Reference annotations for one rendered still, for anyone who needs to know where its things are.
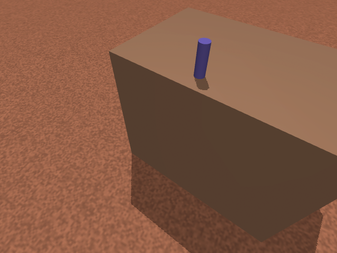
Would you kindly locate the can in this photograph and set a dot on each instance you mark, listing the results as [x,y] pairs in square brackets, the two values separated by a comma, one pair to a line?
[202,56]

